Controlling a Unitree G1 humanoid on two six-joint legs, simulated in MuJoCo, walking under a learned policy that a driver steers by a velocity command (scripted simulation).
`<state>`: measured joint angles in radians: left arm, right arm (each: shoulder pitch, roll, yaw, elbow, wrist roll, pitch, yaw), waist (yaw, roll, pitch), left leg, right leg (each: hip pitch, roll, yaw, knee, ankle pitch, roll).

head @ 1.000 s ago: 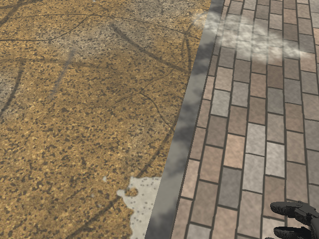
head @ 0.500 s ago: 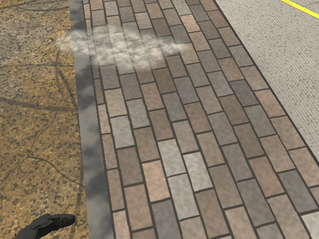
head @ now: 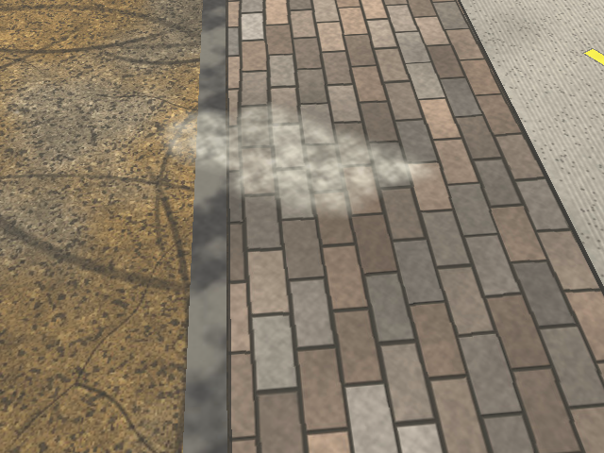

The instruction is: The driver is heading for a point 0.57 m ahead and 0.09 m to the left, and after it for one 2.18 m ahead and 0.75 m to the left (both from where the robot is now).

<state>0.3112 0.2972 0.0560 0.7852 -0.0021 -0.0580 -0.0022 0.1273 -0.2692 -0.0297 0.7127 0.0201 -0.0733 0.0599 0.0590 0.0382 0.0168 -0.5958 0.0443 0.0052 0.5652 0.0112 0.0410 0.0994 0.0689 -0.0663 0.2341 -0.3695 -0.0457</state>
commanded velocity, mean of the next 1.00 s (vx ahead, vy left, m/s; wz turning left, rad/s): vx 0.50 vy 0.00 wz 0.34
